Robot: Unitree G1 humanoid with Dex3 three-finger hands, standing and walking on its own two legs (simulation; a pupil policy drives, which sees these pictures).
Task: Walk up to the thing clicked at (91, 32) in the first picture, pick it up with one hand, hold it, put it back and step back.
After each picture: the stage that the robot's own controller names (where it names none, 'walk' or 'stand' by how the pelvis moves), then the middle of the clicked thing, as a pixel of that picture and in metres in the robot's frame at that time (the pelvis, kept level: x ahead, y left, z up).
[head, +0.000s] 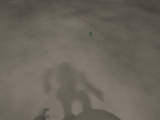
stand; (90, 34) +2.15 -0.02 -0.72
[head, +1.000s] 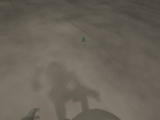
walk; (83, 39) +2.02 +0.09 -0.72
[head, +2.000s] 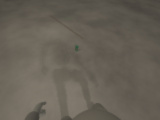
walk; (76, 48) +1.38 +0.19 -0.72
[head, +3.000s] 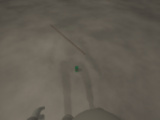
walk; (76, 69) +0.87 +0.17 -0.71
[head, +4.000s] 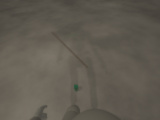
walk; (76, 87) +0.53 +0.19 -0.70
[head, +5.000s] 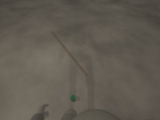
stand; (73, 98) +0.36 +0.16 -0.70
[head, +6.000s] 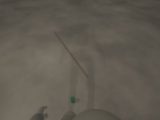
stand; (72, 100) +0.35 +0.15 -0.72
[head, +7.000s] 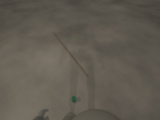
stand; (73, 99) +0.36 +0.16 -0.72
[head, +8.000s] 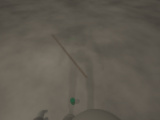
stand; (72, 101) +0.35 +0.17 -0.73
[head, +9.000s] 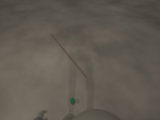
stand; (72, 101) +0.34 +0.17 -0.73
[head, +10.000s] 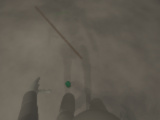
go down; (68, 84) +0.37 +0.19 -0.61
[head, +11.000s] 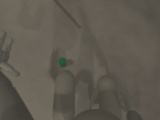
go down; (62, 62) +0.41 +0.23 -0.30
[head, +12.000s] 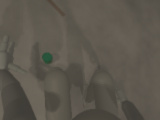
close in; (47, 58) +0.40 +0.25 -0.25
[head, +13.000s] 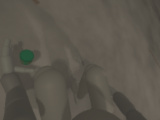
close; (26, 57) +0.39 +0.27 -0.21
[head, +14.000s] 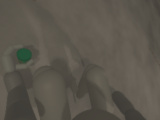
close; (24, 57) +0.38 +0.28 -0.22
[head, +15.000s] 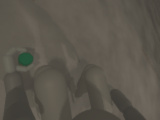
lift; (25, 60) +0.36 +0.27 -0.22
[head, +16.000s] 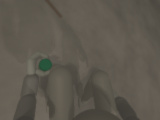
lift; (44, 66) +0.31 +0.26 -0.15
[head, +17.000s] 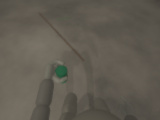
lift; (62, 74) +0.31 +0.18 +0.02
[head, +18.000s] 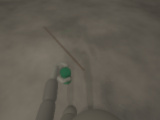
hold; (66, 76) +0.31 +0.16 +0.01
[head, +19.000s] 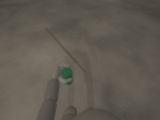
hold; (67, 76) +0.31 +0.15 +0.01
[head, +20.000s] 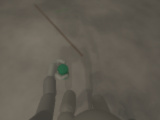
crouch; (63, 72) +0.34 +0.17 -0.05
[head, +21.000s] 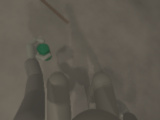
lower; (45, 52) +0.44 +0.26 -0.09
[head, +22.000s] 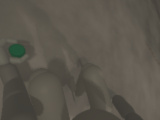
lower; (18, 53) +0.41 +0.29 -0.22
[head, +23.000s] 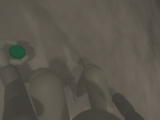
lower; (18, 54) +0.40 +0.29 -0.22
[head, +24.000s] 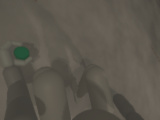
lower; (22, 55) +0.39 +0.29 -0.21
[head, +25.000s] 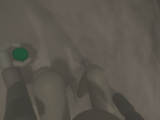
lower; (21, 57) +0.38 +0.29 -0.22
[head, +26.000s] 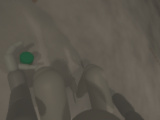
open; (26, 60) +0.37 +0.27 -0.22
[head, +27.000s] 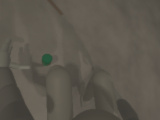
stand; (46, 60) +0.38 +0.25 -0.25
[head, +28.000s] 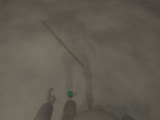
stand; (70, 94) +0.34 +0.16 -0.62
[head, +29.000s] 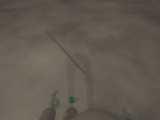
stand; (71, 100) +0.34 +0.17 -0.67
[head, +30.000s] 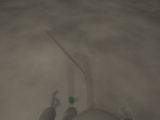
stand; (71, 100) +0.34 +0.17 -0.67
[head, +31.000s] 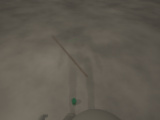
stand; (74, 101) +0.36 +0.16 -0.72
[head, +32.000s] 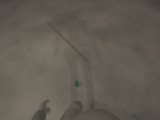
walk; (76, 83) +0.48 +0.16 -0.70
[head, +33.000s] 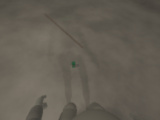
walk; (73, 64) +0.82 +0.20 -0.70
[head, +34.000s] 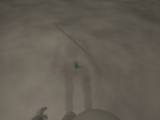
stand; (76, 65) +0.96 +0.21 -0.71
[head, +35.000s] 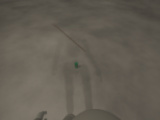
stand; (76, 65) +0.97 +0.22 -0.73
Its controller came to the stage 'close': yes
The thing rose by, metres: 0.71
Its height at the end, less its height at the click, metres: +0.00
